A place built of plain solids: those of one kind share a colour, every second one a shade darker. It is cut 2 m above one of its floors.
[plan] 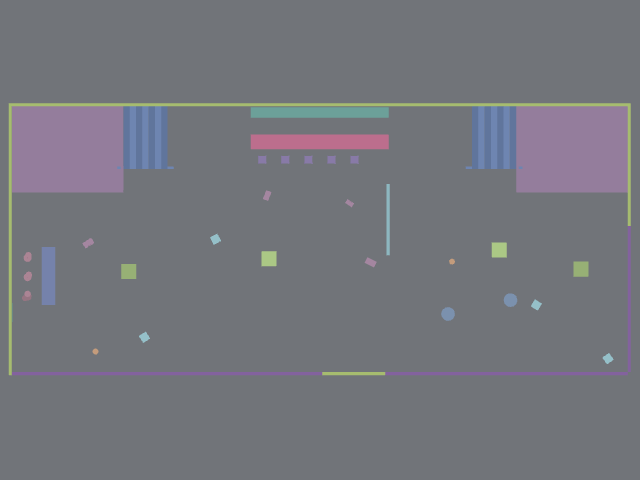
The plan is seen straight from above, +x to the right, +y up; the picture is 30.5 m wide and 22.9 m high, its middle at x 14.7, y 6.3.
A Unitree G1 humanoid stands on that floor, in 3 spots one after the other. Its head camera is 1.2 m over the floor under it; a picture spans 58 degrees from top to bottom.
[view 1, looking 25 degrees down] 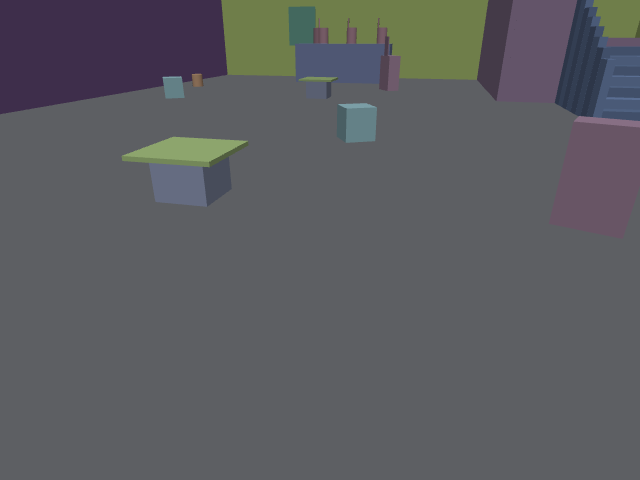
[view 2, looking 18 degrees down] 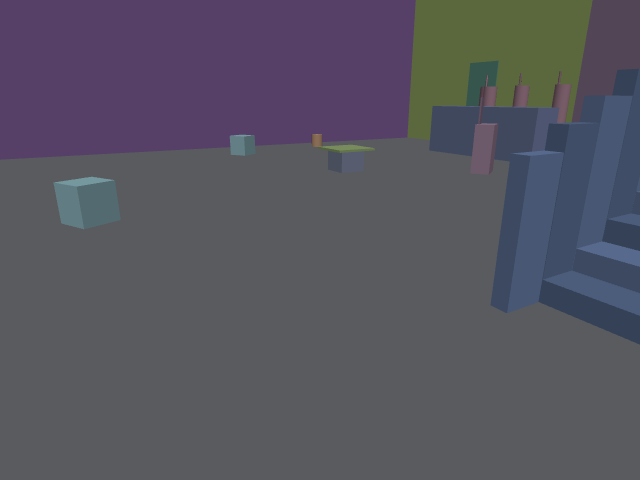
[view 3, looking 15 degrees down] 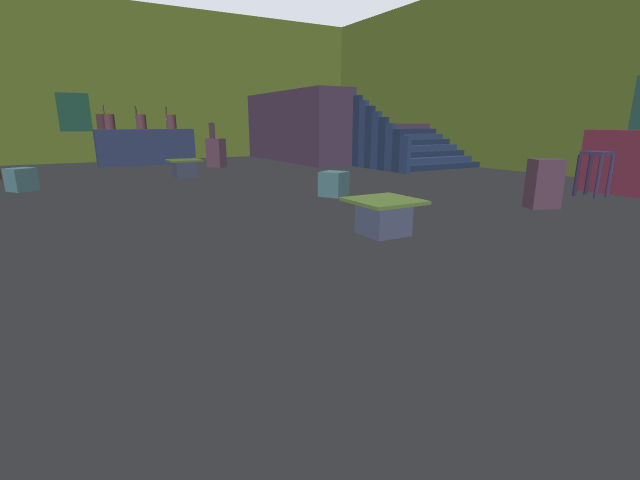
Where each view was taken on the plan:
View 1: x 15.38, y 7.27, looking -166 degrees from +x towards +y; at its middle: ground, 2.84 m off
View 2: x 9.83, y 11.24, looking -120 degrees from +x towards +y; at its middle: ground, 3.88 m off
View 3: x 16.01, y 2.43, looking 150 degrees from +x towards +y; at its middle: ground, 4.64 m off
